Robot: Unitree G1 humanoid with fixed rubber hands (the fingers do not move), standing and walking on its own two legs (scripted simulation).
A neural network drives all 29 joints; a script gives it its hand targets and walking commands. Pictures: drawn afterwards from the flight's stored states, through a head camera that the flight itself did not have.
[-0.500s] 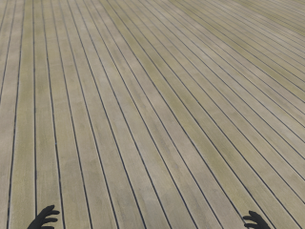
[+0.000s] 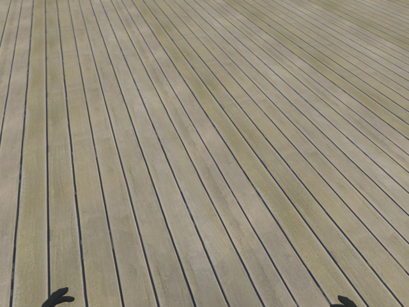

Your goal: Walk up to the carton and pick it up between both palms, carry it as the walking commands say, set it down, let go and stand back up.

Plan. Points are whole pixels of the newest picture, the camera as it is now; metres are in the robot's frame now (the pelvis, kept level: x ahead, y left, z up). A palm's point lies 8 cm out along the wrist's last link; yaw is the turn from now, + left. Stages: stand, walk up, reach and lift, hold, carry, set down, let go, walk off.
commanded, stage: walk up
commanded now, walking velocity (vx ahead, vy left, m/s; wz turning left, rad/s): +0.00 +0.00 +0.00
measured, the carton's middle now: out of the picture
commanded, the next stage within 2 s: none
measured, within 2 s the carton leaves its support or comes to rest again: neither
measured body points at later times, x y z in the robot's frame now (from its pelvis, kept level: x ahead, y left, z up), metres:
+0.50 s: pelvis +0.05 +0.09 -0.03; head +0.03 +0.10 +0.42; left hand +0.07 +0.50 -0.09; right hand +0.32 -0.20 -0.05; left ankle +0.08 +0.25 -0.75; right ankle +0.01 -0.10 -0.72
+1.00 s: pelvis +0.15 +0.24 -0.02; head +0.15 +0.23 +0.43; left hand -0.06 +0.58 -0.08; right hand +0.55 +0.17 -0.04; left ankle +0.10 +0.38 -0.75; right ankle +0.19 +0.04 -0.71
